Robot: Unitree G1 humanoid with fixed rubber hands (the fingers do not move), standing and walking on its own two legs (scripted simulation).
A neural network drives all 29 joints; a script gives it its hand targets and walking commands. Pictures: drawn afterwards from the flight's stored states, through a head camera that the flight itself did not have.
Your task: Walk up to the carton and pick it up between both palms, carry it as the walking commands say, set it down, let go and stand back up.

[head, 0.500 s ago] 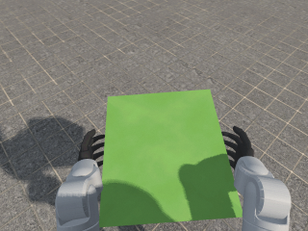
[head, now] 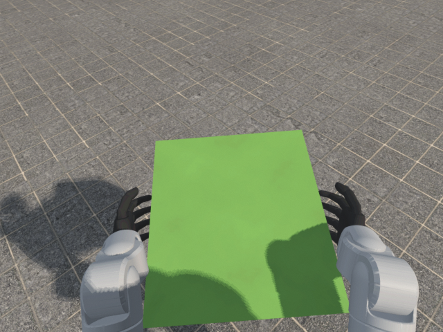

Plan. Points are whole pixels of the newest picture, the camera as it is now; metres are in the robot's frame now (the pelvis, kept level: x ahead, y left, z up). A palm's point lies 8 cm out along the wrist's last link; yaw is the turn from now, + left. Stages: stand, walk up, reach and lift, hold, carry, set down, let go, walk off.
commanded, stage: carry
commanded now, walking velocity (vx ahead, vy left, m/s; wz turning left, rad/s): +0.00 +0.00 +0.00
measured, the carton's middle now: (235, 232) +0.30 +0.00 +0.00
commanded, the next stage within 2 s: none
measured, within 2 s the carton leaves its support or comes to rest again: neither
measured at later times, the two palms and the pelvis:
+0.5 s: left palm (138, 207) +0.31 +0.16 +0.09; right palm (341, 203) +0.31 -0.18 +0.09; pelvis +0.05 +0.00 +0.00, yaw -1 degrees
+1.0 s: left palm (136, 235) +0.27 +0.17 +0.06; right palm (341, 230) +0.27 -0.17 +0.07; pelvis +0.01 +0.00 +0.00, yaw -1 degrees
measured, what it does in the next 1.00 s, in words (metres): steps on the spot: left foot, then right foot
